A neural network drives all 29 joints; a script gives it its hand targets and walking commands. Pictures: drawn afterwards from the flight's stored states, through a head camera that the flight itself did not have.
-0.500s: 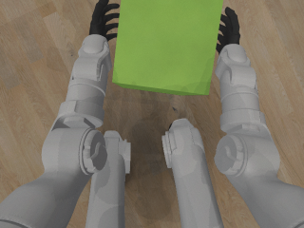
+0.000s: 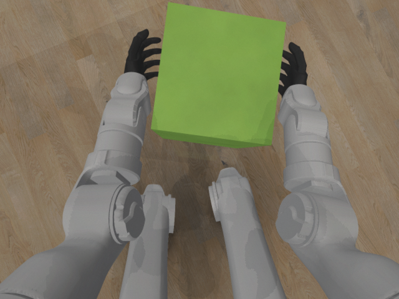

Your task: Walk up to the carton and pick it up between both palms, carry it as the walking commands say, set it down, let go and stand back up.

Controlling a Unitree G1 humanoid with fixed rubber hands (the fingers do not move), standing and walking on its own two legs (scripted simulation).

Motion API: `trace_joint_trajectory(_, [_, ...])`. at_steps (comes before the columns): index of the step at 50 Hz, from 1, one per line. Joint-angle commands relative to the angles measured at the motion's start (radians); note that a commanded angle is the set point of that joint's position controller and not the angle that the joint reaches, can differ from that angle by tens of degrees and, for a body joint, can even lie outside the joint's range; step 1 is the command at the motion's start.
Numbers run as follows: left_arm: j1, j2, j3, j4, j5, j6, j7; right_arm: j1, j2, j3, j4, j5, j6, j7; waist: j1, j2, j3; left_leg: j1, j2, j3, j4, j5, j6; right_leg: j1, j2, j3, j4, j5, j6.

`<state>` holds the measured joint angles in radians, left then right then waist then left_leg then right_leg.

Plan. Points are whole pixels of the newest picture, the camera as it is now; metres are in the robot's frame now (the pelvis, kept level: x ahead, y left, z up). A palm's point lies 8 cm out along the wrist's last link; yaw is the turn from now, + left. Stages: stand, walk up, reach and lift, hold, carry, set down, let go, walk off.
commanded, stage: reach and lift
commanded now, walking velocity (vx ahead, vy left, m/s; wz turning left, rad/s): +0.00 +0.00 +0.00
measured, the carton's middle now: (210, 93) +0.48 -0.09 -0.16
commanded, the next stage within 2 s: none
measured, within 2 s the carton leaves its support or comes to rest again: neither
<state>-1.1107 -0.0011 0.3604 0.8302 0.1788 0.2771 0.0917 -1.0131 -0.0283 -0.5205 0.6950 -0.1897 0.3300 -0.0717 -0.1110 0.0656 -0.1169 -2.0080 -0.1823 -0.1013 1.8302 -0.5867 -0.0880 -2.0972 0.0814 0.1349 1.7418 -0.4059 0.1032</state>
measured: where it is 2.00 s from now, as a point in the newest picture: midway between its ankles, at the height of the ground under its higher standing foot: (195, 233)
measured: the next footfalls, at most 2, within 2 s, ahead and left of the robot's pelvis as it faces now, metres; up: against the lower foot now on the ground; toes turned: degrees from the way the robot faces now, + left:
none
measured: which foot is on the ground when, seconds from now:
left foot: down 0.00-1.00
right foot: down 0.00-1.00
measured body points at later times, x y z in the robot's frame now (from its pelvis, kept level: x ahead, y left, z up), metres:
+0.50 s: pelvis +0.01 +0.00 +0.06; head +0.25 -0.04 +0.44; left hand +0.51 +0.05 -0.01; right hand +0.45 -0.24 -0.02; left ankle +0.09 +0.13 -0.45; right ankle +0.14 -0.15 -0.45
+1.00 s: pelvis +0.04 +0.00 +0.12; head +0.22 -0.03 +0.53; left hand +0.49 +0.06 +0.06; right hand +0.43 -0.23 +0.06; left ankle +0.09 +0.13 -0.45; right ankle +0.14 -0.15 -0.45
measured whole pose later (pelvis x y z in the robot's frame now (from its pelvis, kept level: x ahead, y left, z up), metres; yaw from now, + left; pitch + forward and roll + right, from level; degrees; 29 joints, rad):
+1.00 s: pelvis +0.04 +0.00 +0.12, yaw -2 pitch +34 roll +1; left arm -0.80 -0.06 0.33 0.80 0.17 0.24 0.08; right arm -0.74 0.05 -0.45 0.68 -0.16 0.30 -0.09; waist -0.10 0.05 -0.20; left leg -1.48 -0.15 -0.13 1.45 -0.56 -0.05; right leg -1.57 0.09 0.16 1.39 -0.41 0.09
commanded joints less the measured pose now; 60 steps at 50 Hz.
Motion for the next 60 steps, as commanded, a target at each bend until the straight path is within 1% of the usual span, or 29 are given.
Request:
trace_joint_trajectory(1, [-0.601,-1.060,-0.426,-0.002,-0.107,-0.023,-0.191,-0.674,1.019,0.540,0.007,0.137,-0.015,0.274,-0.061,0.006,-1.047,0.362,-0.047,0.168,-0.252,0.141,0.044,0.814,0.062,-0.259,-0.129,0.183,-0.049])
trace_joint_trajectory(11, [-0.559,-1.081,-0.452,-0.024,-0.122,-0.023,-0.193,-0.633,1.061,0.580,-0.011,0.155,-0.008,0.268,-0.055,-0.015,-1.064,0.431,-0.046,0.165,-0.306,0.148,0.043,0.915,0.067,-0.246,-0.195,0.196,-0.044])
trace_joint_trajectory(27, [-0.451,-1.087,-0.448,-0.010,-0.114,-0.032,-0.212,-0.526,1.121,0.605,0.006,0.163,-0.013,0.248,-0.027,-0.050,-0.991,0.523,-0.039,0.158,-0.408,0.147,0.052,1.050,0.075,-0.216,-0.315,0.191,-0.036])
trace_joint_trajectory(39, [-0.367,-1.108,-0.476,-0.020,-0.117,-0.046,-0.213,-0.440,1.136,0.627,-0.001,0.168,-0.028,0.242,-0.023,-0.041,-0.945,0.651,-0.030,0.135,-0.501,0.183,0.053,1.135,0.077,-0.200,-0.400,0.216,-0.038])
trace_joint_trajectory(51, [-0.273,-1.129,-0.498,-0.033,-0.110,-0.060,-0.209,-0.348,1.142,0.643,-0.001,0.165,-0.042,0.250,-0.022,-0.027,-0.872,0.794,-0.018,0.106,-0.613,0.222,0.055,1.228,0.073,-0.183,-0.500,0.246,-0.047])
trace_joint_trajectory(60, [-0.208,-1.135,-0.502,-0.043,-0.098,-0.068,-0.214,-0.278,1.150,0.650,-0.003,0.151,-0.049,0.257,-0.022,-0.028,-0.807,0.889,-0.009,0.086,-0.703,0.236,0.060,1.311,0.067,-0.167,-0.586,0.260,-0.055])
